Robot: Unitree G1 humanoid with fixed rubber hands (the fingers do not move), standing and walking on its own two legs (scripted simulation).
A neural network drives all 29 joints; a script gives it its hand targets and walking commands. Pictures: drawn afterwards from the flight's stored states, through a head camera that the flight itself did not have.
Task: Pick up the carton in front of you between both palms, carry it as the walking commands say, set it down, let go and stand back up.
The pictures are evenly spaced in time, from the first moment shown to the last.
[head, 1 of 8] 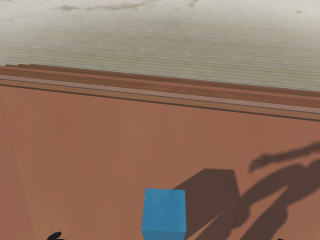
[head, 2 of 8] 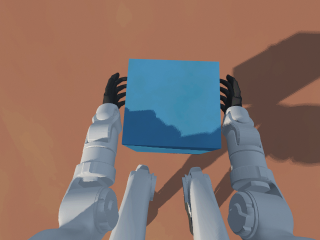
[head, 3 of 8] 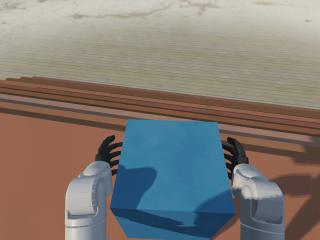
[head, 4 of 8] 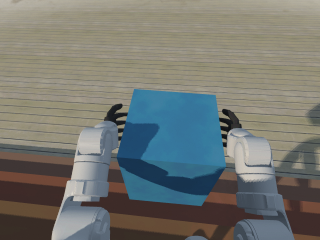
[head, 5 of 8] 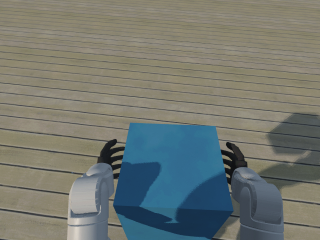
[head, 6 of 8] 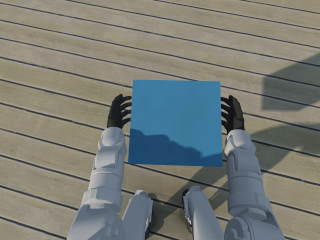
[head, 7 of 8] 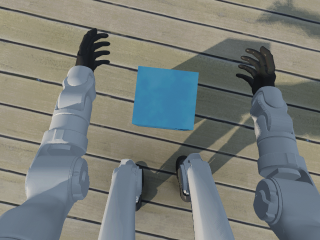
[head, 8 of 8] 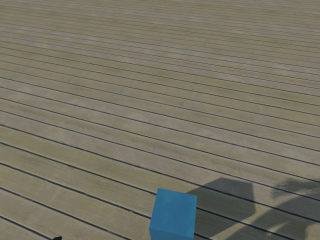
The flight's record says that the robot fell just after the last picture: no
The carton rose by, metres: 0.69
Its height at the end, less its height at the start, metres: -1.48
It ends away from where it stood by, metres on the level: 5.43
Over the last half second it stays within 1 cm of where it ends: yes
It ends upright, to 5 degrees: yes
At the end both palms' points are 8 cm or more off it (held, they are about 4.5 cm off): yes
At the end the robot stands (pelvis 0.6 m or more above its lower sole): yes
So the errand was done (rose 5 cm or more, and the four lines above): yes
